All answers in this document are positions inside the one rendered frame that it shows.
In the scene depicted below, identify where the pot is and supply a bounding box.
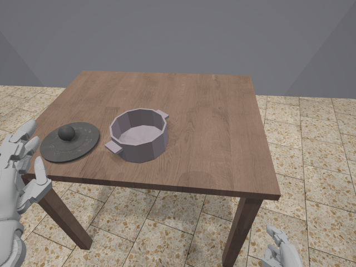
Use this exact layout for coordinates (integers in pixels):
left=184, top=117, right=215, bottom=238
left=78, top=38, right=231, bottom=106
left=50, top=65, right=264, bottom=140
left=105, top=108, right=169, bottom=163

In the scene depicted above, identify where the robot right hand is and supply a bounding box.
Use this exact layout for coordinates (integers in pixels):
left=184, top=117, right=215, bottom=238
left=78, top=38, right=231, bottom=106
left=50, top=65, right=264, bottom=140
left=261, top=225, right=304, bottom=267

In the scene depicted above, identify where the knob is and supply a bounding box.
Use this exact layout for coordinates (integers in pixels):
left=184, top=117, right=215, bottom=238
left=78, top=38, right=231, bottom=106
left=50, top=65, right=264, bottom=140
left=58, top=125, right=75, bottom=141

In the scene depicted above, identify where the left robot forearm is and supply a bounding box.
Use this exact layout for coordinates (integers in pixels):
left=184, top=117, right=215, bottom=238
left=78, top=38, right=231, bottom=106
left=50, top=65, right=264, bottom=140
left=0, top=220, right=27, bottom=267

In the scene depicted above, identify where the table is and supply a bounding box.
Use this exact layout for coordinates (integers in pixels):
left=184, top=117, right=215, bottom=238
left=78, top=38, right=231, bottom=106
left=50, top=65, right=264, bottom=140
left=21, top=71, right=281, bottom=267

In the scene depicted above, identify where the lid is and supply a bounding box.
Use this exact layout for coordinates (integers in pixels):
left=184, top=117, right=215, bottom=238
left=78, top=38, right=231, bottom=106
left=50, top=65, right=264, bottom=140
left=39, top=122, right=100, bottom=164

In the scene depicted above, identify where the robot left hand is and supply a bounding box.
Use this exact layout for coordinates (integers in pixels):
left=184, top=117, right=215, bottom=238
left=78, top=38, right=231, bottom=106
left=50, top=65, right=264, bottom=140
left=0, top=120, right=53, bottom=221

